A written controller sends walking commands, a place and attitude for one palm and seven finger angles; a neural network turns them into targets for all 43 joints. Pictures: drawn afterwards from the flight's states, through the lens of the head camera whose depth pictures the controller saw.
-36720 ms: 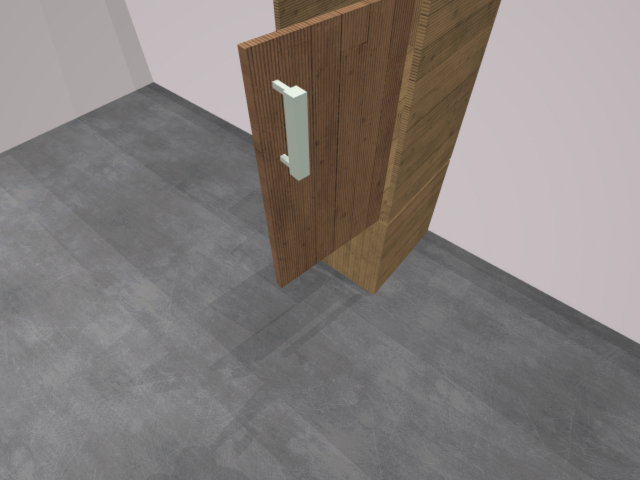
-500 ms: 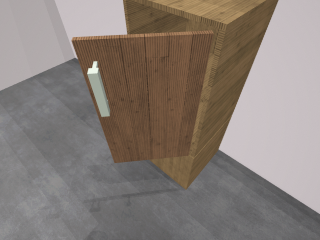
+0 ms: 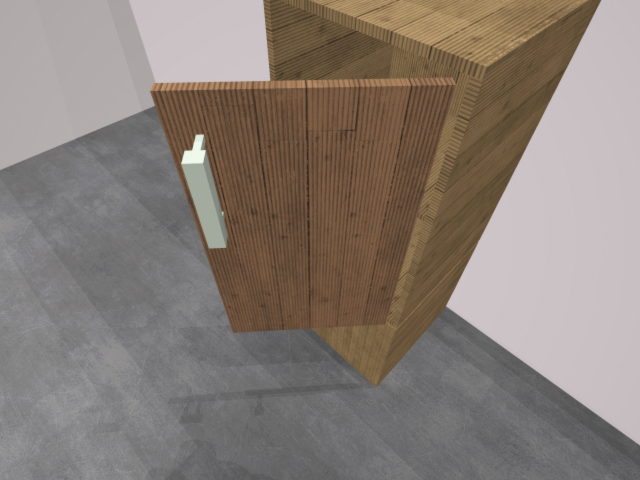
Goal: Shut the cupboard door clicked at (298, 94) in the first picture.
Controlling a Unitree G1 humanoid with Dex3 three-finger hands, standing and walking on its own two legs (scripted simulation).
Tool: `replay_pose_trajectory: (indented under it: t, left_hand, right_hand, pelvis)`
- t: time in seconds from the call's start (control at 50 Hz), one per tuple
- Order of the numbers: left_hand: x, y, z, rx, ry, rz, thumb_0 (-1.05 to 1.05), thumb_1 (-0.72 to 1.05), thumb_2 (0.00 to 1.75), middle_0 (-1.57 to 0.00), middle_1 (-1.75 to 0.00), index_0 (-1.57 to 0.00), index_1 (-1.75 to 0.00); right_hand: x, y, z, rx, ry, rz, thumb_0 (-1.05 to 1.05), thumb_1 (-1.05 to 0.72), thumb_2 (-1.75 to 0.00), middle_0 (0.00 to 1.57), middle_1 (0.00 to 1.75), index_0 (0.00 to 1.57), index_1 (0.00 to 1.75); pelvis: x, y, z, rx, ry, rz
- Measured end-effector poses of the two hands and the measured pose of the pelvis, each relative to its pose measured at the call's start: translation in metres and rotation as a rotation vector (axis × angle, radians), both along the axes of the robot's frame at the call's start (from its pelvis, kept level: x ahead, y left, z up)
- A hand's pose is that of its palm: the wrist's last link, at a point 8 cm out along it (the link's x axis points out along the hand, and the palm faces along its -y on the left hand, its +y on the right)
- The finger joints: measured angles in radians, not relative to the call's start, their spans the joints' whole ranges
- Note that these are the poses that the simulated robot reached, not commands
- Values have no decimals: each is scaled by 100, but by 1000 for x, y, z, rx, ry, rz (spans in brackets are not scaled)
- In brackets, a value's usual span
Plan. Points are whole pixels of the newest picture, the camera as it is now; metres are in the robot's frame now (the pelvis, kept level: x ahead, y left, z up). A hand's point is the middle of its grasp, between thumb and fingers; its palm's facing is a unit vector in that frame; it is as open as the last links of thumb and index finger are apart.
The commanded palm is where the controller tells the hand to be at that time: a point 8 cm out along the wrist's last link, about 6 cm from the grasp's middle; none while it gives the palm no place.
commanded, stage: raise the hand and make a fist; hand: left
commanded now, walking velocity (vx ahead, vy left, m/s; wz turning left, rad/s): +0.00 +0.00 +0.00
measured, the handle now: (209, 193) +0.44 +0.19 +0.11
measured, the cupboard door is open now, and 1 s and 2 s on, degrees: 48 48 48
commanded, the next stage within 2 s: bring the fist close to the handle in 1.94 s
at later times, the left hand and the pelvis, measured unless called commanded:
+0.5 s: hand out of the picture +0.12 +0.20 -0.03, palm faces +0.25 -0.97 -0.07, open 5.9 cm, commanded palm +0.11 +0.24 -0.01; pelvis -0.02 -0.02 -0.09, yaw +2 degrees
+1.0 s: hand (150, 415) +0.18 +0.20 +0.04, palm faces +0.12 -0.99 -0.05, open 3.6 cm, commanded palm +0.15 +0.25 +0.05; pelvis -0.02 +0.00 -0.05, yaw +1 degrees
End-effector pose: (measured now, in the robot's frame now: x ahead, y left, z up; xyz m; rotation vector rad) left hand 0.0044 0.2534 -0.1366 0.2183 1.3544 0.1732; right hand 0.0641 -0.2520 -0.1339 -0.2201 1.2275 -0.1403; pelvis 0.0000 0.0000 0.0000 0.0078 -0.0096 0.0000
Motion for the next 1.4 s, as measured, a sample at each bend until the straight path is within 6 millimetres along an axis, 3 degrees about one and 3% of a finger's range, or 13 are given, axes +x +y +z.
replay_pose_trajectory:
  t: [0.06, 0.16, 0.22, 0.26, 0.3, 0.4, 0.48, 0.58, 0.68, 0.86, 1.0, 1.22, 1.4]
  left_hand:
    - [25, 7, 7, 19, -90, 50, 1, 90, 89, -20, -30, -20, -30]
    - [135, 6, 107, 81, -858, 53, 2, 91, 89, -22, -32, -21, -32]
    - [167, -4, 143, 20, -1189, 7, 1, 91, 89, -24, -35, -24, -35]
    - [168, -12, 148, -38, -1338, -63, 1, 91, 89, -26, -38, -26, -38]
    - [157, -16, 140, -76, -1404, -127, 0, 91, 89, -29, -41, -29, -41]
    - [106, -6, 101, -75, -1279, -32, 0, 90, 89, -38, -50, -38, -50]
    - [84, -2, 102, -5, -1287, 15, 1, 90, 90, -45, -58, -45, -57]
    - [109, -13, 131, -50, -1426, -107, 2, 90, 90, -54, -67, -54, -67]
    - [139, -14, 142, -131, -1346, -138, 1, 90, 90, -63, -77, -63, -77]
    - [143, -1, 168, -68, -1357, -96, 2, 90, 90, -79, -95, -79, -95]
    - [145, -3, 176, -94, -1384, -112, 1, 90, 90, -92, -109, -92, -109]
    - [156, 3, 209, -79, -1431, -110, 2, 90, 90, -112, -131, -112, -131]
    - [167, 2, 231, -68, -1427, -110, 2, 90, 90, -126, -146, -126, -145]
  right_hand:
    - [10, -3, 2, -21, -36, 2, 1, -91, -90, 20, 30, 20, 30]
    - [47, -5, 21, -41, -390, 1, 1, -91, -90, 20, 30, 20, 30]
    - [74, -4, 24, -12, -535, 3, 1, -91, -90, 20, 30, 20, 30]
    - [91, -4, 23, 1, -605, 25, 1, -91, -90, 20, 30, 20, 30]
    - [108, -4, 19, 7, -659, 52, 1, -91, -90, 20, 30, 20, 30]
    - [137, 0, 6, 7, -734, 112, 1, -91, -90, 20, 30, 20, 30]
    - [143, 9, -3, 6, -747, 166, 1, -91, -90, 20, 30, 20, 30]
    - [128, 21, -15, 22, -701, 171, 2, -91, -90, 20, 30, 21, 30]
    - [98, 24, -15, 44, -626, 79, 2, -91, -90, 20, 30, 21, 30]
    - [63, 11, 0, -8, -563, 43, 2, -91, -90, 20, 30, 21, 30]
    - [72, 12, 12, -35, -587, 73, 2, -91, -90, 20, 30, 21, 30]
    - [105, 49, 41, 46, -708, 146, 2, -91, -90, 20, 30, 21, 30]
    - [110, 59, 49, 82, -721, 179, 2, -91, -90, 20, 30, 21, 30]
  pelvis:
    - [4, 0, -2, -9, -4, -1]
    - [8, -3, -14, 11, 35, 20]
    - [3, -7, -27, 4, 92, 11]
    - [-1, -11, -40, 7, 138, 0]
    - [-7, -15, -55, 10, 173, -6]
    - [-16, -21, -82, -4, 204, 14]
    - [-20, -23, -91, -31, 207, 34]
    - [-26, -24, -92, -53, 198, 42]
    - [-24, -21, -77, -46, 181, 30]
    - [-17, -8, -58, -34, 156, 13]
    - [-18, 0, -54, -40, 132, 18]
    - [-17, 5, -40, -44, 81, 25]
    - [-15, 4, -30, -38, 41, 30]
